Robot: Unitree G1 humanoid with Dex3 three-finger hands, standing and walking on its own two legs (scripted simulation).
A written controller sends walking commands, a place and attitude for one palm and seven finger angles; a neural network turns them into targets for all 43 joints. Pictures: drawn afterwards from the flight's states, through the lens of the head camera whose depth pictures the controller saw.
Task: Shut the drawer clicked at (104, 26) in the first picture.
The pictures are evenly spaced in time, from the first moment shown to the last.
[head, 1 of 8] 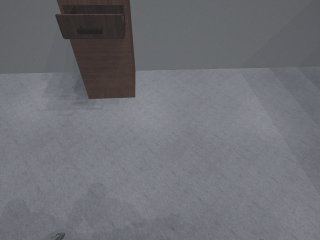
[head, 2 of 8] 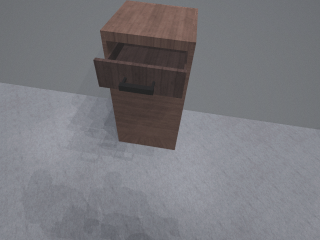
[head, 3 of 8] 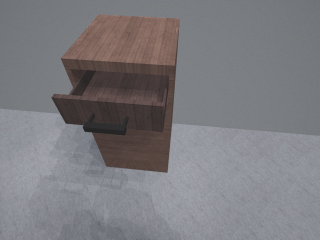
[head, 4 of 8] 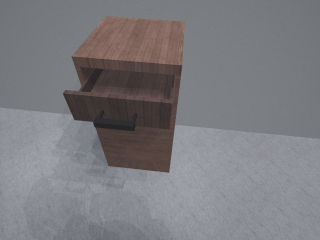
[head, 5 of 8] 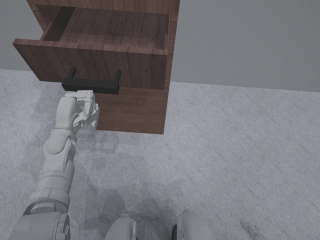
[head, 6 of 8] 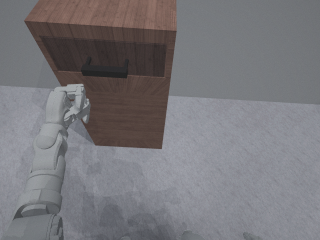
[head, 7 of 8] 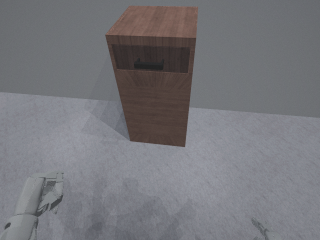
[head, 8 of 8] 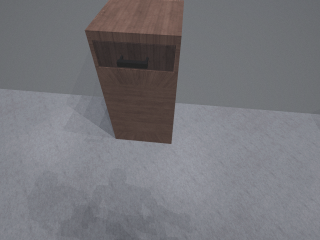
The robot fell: no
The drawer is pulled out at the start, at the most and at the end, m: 0.17 0.17 0.00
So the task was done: yes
